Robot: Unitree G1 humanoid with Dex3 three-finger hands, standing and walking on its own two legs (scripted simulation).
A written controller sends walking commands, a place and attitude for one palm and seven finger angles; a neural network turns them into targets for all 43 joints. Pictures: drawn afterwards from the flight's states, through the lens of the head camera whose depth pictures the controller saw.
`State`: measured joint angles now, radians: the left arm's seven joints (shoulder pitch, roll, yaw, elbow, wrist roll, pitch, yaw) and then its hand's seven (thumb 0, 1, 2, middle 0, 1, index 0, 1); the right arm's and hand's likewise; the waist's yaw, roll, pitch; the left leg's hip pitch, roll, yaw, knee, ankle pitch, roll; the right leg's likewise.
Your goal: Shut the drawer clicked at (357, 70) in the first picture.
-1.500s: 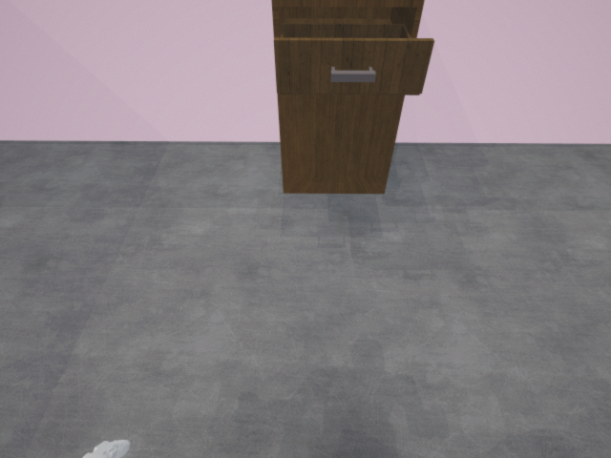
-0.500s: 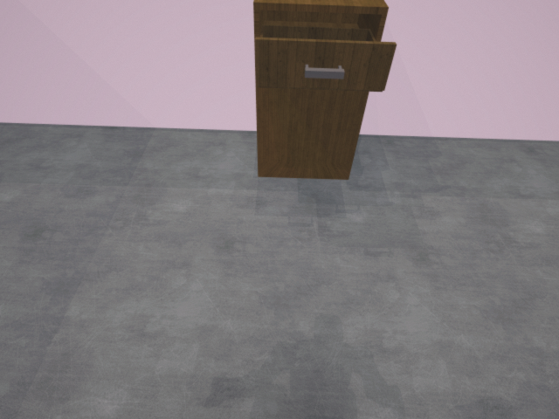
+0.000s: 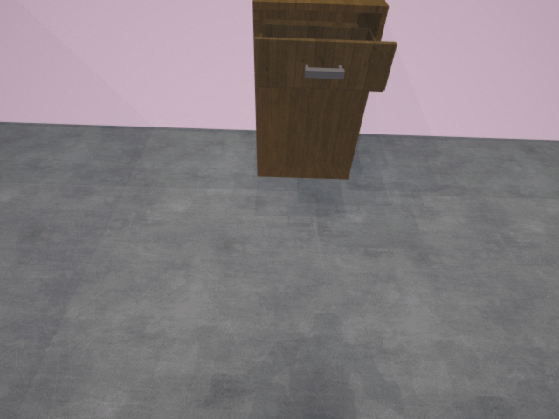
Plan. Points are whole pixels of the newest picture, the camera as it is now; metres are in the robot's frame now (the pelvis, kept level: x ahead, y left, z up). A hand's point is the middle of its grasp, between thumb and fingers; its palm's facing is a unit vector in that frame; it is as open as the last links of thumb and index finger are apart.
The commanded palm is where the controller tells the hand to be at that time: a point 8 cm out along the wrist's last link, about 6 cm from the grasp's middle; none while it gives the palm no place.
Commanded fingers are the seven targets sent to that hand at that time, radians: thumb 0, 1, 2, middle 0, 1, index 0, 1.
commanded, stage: look at it before walking up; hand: left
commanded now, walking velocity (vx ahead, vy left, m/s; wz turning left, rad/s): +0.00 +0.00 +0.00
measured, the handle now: (323, 70) +1.15 -0.08 -0.02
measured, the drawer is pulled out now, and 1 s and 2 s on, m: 0.28 0.28 0.28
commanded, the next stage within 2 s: walk to a spot facing it in 0.04 s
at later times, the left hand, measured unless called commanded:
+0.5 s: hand out of the picture +0.08 +0.17 -0.18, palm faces -0.15 -0.96 -0.23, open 7.3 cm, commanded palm none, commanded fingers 0.00 0.90 0.90 -0.20 -0.30 -0.20 -0.30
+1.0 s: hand (204, 374) +0.24 +0.15 -0.20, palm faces -0.27 -0.95 -0.17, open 7.3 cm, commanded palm none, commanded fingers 0.00 0.90 0.90 -0.20 -0.30 -0.20 -0.30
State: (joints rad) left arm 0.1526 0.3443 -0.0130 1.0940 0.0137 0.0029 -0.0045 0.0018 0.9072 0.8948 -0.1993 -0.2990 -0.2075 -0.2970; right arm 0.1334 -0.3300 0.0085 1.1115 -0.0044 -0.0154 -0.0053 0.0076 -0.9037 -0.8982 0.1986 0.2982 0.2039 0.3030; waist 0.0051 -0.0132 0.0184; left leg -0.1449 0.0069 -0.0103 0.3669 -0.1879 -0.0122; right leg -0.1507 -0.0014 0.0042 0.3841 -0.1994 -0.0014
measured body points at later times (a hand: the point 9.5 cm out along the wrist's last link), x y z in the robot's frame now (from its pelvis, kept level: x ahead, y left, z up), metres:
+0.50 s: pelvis +0.05 -0.03 -0.02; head +0.06 -0.05 +0.43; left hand +0.08 +0.22 -0.16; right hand +0.02 -0.29 -0.18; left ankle +0.01 +0.13 -0.75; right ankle +0.04 -0.13 -0.75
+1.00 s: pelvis +0.24 -0.04 -0.03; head +0.28 -0.02 +0.42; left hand +0.26 +0.20 -0.19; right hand +0.31 -0.30 -0.14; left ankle +0.36 +0.03 -0.75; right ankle +0.05 -0.12 -0.74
